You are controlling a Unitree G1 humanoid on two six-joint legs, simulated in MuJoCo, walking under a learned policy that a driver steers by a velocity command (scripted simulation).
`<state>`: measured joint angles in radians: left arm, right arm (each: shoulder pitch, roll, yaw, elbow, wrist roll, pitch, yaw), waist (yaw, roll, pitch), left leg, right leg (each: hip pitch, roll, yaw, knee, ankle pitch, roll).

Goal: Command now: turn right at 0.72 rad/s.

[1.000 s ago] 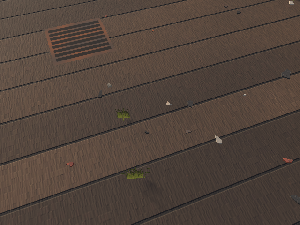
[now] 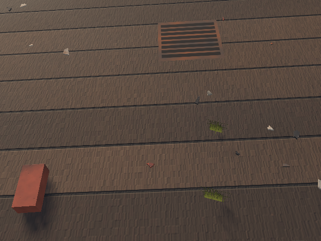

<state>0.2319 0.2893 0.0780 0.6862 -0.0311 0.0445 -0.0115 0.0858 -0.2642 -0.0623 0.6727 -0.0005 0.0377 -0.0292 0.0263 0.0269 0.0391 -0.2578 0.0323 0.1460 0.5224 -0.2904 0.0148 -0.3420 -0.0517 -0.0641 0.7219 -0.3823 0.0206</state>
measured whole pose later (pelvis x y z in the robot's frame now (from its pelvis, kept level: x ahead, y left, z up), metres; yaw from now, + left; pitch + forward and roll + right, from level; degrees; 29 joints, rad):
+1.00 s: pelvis +0.60 -0.02 +0.00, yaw +12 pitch +1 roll +0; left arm 0.04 0.29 0.00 0.55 0.01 -0.15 -0.01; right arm 0.45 -0.27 -0.05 0.77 0.04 -0.08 -0.01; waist -0.09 -0.03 0.03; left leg 0.03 -0.14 -0.23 0.33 -0.36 0.11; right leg -0.72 -0.07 0.11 0.59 0.18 0.05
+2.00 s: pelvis +1.51 -0.06 -0.03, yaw -9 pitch +1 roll +2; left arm -0.04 0.27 0.00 0.54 0.04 -0.11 -0.04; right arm 0.55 -0.28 -0.05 0.85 0.02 -0.06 0.00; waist -0.14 -0.01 0.05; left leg -0.06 0.02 -0.13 0.85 -0.56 -0.06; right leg -0.57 -0.05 0.03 0.66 -0.12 0.02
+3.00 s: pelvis +1.79 -0.11 +0.00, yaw +3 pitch +2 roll +2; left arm 0.48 0.25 0.06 0.88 -0.01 -0.07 -0.02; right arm 0.10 -0.29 -0.07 0.64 0.03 -0.08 0.03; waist 0.08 0.05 -0.03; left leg -0.51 0.00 -0.03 1.02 -0.36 0.01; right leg -0.19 0.01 0.01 0.55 -0.41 -0.07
